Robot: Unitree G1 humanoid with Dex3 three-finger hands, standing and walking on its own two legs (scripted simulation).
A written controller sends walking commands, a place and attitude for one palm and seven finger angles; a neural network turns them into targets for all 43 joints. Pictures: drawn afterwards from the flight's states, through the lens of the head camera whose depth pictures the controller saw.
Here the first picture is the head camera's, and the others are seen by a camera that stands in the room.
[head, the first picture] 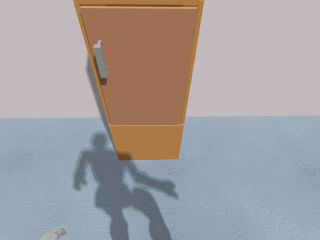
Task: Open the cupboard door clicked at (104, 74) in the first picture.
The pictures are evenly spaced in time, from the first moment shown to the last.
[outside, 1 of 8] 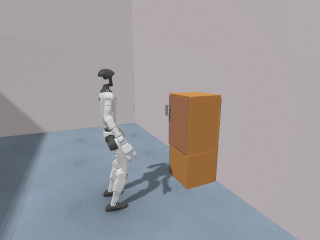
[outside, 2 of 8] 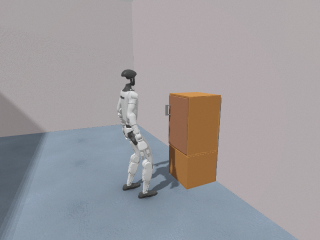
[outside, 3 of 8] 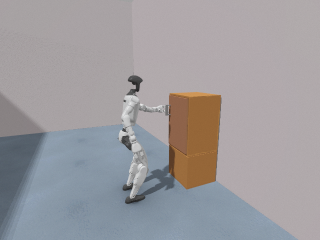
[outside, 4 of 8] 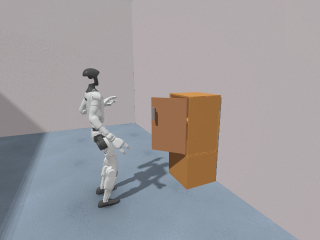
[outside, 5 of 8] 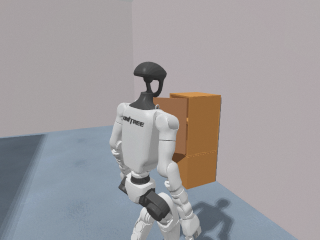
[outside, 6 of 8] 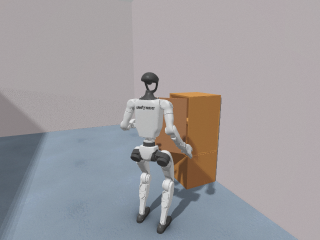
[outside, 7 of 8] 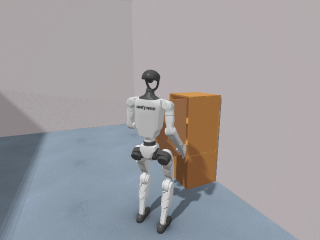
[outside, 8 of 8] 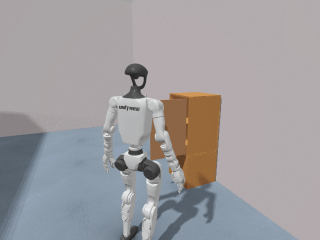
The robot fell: no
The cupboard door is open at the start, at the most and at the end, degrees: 0 89 88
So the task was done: yes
